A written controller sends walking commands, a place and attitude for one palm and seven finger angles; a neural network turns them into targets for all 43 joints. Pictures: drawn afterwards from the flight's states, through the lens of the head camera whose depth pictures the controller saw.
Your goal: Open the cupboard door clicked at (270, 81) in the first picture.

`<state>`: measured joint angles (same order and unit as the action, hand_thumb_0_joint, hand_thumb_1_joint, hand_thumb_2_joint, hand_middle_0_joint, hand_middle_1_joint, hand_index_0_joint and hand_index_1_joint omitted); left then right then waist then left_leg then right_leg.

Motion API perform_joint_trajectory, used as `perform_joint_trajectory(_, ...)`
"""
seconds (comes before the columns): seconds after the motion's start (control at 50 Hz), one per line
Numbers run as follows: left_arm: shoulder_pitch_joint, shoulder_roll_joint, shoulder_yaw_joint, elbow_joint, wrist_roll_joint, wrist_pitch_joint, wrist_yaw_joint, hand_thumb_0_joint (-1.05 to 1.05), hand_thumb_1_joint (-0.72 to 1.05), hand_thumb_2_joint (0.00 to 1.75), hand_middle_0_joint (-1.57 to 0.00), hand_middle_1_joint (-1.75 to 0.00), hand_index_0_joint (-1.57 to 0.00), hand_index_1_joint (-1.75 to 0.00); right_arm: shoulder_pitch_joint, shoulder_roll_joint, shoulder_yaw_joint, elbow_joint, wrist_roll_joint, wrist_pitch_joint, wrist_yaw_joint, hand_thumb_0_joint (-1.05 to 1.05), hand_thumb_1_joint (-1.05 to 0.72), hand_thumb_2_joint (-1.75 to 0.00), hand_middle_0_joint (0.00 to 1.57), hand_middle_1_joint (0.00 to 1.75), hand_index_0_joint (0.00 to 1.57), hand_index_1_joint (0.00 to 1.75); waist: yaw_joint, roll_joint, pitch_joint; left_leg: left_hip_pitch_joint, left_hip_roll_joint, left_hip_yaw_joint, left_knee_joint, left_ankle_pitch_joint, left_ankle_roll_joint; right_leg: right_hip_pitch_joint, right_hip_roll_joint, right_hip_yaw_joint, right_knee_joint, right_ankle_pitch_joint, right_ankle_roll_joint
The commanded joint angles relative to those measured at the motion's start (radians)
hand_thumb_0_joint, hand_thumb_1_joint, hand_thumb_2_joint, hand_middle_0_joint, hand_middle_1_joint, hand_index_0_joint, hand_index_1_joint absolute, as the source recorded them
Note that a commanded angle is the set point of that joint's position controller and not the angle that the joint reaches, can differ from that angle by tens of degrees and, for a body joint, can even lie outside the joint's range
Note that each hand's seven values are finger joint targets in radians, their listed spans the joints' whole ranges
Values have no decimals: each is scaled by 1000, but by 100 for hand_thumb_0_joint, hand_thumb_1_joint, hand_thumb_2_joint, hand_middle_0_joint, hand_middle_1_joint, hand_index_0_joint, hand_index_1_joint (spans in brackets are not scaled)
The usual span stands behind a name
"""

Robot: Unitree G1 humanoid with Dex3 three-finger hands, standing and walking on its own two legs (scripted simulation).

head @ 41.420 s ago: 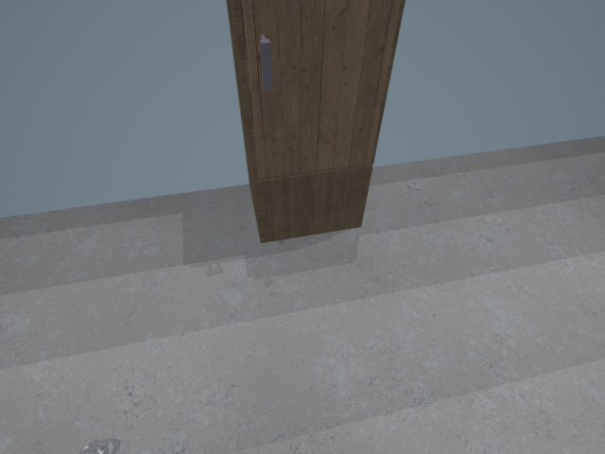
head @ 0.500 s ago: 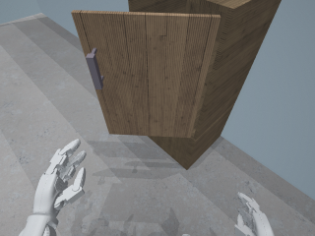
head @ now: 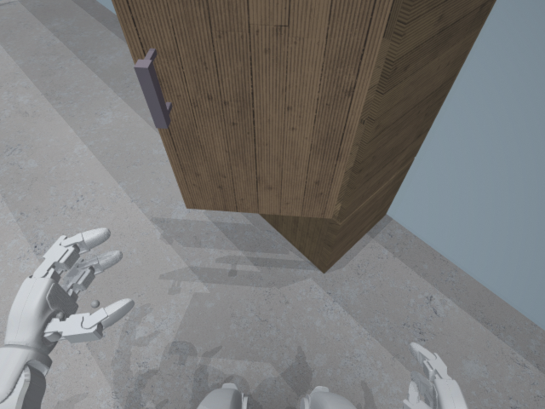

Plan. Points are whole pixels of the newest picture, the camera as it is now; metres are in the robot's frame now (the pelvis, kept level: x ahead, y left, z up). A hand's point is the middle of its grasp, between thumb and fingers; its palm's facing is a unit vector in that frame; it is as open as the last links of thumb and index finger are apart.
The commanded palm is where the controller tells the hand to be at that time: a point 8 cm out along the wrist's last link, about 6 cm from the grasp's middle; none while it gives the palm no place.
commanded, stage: raise the hand with hooked fingers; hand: left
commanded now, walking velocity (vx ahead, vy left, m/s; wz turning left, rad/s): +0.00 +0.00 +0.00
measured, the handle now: (157, 89) +0.62 +0.24 +0.10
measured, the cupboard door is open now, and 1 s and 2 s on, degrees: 42 42 42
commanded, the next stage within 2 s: move the hooked fingers beside the handle in 1.32 s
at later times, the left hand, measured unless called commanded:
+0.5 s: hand (46, 267) +0.28 +0.30 +0.08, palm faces -0.01 -1.00 -0.03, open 13.6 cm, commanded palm +0.25 +0.35 +0.09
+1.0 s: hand (13, 228) +0.31 +0.34 +0.12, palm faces -0.02 -1.00 -0.03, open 14.0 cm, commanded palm +0.27 +0.38 +0.12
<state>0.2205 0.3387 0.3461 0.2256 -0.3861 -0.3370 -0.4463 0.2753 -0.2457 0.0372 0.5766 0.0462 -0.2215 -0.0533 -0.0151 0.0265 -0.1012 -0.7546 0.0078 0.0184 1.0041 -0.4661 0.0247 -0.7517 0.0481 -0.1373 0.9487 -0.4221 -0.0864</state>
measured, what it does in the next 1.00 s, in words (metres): shifts its weight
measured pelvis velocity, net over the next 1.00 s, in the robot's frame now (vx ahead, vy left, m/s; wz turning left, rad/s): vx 0.01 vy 0.06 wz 0.00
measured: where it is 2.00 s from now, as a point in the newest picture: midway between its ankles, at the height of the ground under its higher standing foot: outside the picture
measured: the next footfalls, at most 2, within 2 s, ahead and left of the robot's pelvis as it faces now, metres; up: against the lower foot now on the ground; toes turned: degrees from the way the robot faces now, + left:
none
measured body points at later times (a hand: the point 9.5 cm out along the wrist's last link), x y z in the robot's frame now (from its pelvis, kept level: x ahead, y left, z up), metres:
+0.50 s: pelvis +0.01 +0.05 +0.02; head +0.06 +0.07 +0.47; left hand +0.27 +0.36 +0.09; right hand +0.19 -0.18 -0.05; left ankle +0.02 +0.10 -0.68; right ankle +0.03 -0.06 -0.68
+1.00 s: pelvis +0.01 +0.06 +0.03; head +0.05 +0.08 +0.48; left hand +0.30 +0.39 +0.12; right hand +0.16 -0.19 -0.04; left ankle +0.02 +0.10 -0.68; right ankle +0.03 -0.06 -0.68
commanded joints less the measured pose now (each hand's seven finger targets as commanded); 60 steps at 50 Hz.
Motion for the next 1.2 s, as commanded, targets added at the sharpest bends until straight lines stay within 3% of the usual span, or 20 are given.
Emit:
perform_joint_trajectory(0.0,-38,174,88,-177,-20,-97,-6,0,-3,50,-27,-90,-27,-90,-41,-150,-74,-155,3,-78,-7,0,-90,-90,20,30,20,30,23,-28,-235,17,-13,-51,-114,236,9,307,-88,263,-207,198,117)
perform_joint_trajectory(0.06,-72,189,94,-167,-24,-103,-9,0,-10,47,-27,-94,-27,-94,-32,-164,-77,-153,2,-84,-9,0,-90,-90,20,30,20,30,21,-62,-217,31,-14,-54,-129,243,13,297,-75,244,-208,182,110)
perform_joint_trajectory(0.18,-140,224,106,-228,-13,-102,4,0,-24,41,-28,-103,-28,-103,-28,-168,-74,-156,1,-83,-14,0,-90,-90,20,30,20,30,29,50,-246,157,-10,-57,-202,296,11,282,-40,146,-179,218,66)
perform_joint_trajectory(0.24,-147,204,89,-211,-12,-82,12,0,-31,38,-29,-108,-29,-108,-30,-169,-70,-160,4,-79,-16,0,-90,-90,20,30,20,30,18,53,-201,189,-6,-71,-229,290,3,239,-30,108,-182,204,61)
perform_joint_trajectory(0.38,-250,239,88,-212,3,-7,-3,0,-48,31,-30,-118,-30,-118,-26,-177,-62,-171,6,-63,-19,0,-90,-90,20,30,20,30,22,99,-225,305,9,-108,-270,393,-34,227,-17,73,-185,241,48)
perform_joint_trajectory(0.4,-246,240,95,-198,4,4,-4,0,-50,30,-30,-120,-30,-120,-21,-178,-63,-174,4,-60,-21,0,-90,-90,20,30,20,30,21,72,-230,314,13,-114,-274,404,-36,222,-17,68,-188,241,51)
perform_joint_trajectory(0.46,-297,251,96,-160,4,32,-12,0,-50,30,-30,-120,-30,-120,-25,-182,-55,-172,4,-53,-24,0,-90,-90,20,30,20,30,23,71,-180,319,14,-130,-290,407,-50,209,-11,61,-195,231,44)
perform_joint_trajectory(0.5,-341,264,99,-162,10,42,-18,0,-50,30,-30,-120,-30,-120,-27,-182,-54,-172,4,-48,-25,0,-90,-90,20,30,20,30,21,93,-205,355,20,-141,-305,412,-58,205,-15,61,-202,215,47)
perform_joint_trajectory(0.54,-367,271,108,-140,10,54,-19,0,-50,30,-30,-120,-30,-120,-31,-184,-54,-170,5,-44,-30,0,-90,-90,20,30,20,30,20,61,-198,353,22,-150,-318,387,-60,206,-16,58,-210,199,48)
perform_joint_trajectory(0.56,-392,290,115,-142,12,58,-25,0,-50,30,-30,-120,-30,-120,-32,-186,-51,-170,5,-43,-30,0,-90,-90,20,30,20,30,26,105,-192,374,22,-155,-322,404,-68,201,-14,61,-211,201,40)
perform_joint_trajectory(0.64,-446,312,124,-118,16,70,-39,0,-50,30,-30,-120,-30,-120,-32,-187,-50,-165,6,-39,-35,0,-90,-90,20,30,20,30,21,95,-213,418,32,-182,-350,383,-74,196,-18,61,-226,181,45)
perform_joint_trajectory(0.76,-524,372,159,-78,11,87,-67,0,-50,30,-30,-120,-30,-120,-18,-198,-48,-155,4,-32,-34,0,-90,-90,20,30,20,30,31,128,-216,479,36,-197,-367,479,-94,214,-13,62,-247,211,38)
perform_joint_trajectory(0.8,-538,374,160,-42,11,100,-76,0,-50,30,-30,-120,-30,-120,-13,-198,-50,-151,7,-26,-36,0,-90,-90,20,30,20,30,23,112,-206,482,38,-194,-376,462,-89,209,-15,62,-260,204,44)
perform_joint_trajectory(0.84,-499,334,137,21,5,114,-89,0,-50,30,-30,-120,-30,-120,-15,-198,-51,-155,10,-23,-35,0,-90,-90,20,30,20,30,20,55,-163,433,33,-185,-382,417,-77,218,-16,59,-269,201,44)
perform_joint_trajectory(0.92,-497,354,146,-21,9,106,-98,0,-50,30,-30,-120,-30,-120,-7,-203,-58,-168,7,-25,-20,0,-90,-90,20,30,20,30,34,85,-222,468,31,-178,-370,495,-82,237,-17,64,-266,231,42)
perform_joint_trajectory(0.96,-499,366,157,-39,8,99,-91,0,-50,30,-30,-120,-30,-120,-5,-202,-58,-166,2,-24,-15,0,-90,-90,20,30,20,30,37,108,-210,470,28,-171,-366,501,-84,234,-13,65,-268,234,37)
perform_joint_trajectory(1.02,-493,371,179,-30,1,86,-80,0,-50,30,-30,-120,-30,-120,-8,-200,-59,-169,3,-19,-18,0,-90,-90,20,30,20,30,33,56,-207,424,19,-148,-366,453,-68,262,-13,67,-274,240,40)
perform_joint_trajectory(1.12,-519,359,160,-33,6,75,-74,0,-50,30,-30,-120,-30,-120,-17,-191,-55,-169,7,-13,-26,0,-90,-90,20,30,20,30,24,92,-195,388,5,-119,-361,360,-48,275,-13,82,-285,222,38)
perform_joint_trajectory(1.18,-534,369,160,-46,7,68,-75,0,-50,30,-30,-120,-30,-120,-20,-189,-53,-168,8,-14,-31,0,-90,-90,20,30,20,30,19,73,-201,372,1,-111,-357,328,-35,298,-12,90,-292,220,37)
